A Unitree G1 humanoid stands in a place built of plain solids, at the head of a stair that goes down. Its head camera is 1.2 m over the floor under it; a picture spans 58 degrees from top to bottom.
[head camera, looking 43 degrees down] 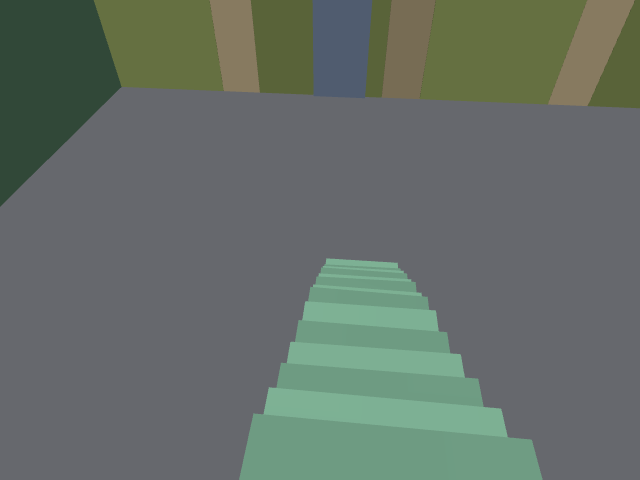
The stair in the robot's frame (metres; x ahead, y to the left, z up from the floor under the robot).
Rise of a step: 0.19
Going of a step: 0.25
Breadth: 0.89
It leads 5 degrees to the right of straight ahead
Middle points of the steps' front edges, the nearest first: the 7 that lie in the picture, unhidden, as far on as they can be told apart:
0.61 -0.22 -0.19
0.81 -0.24 -0.38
1.03 -0.26 -0.57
1.28 -0.29 -0.76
1.55 -0.31 -0.96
1.86 -0.34 -1.15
2.14 -0.37 -1.34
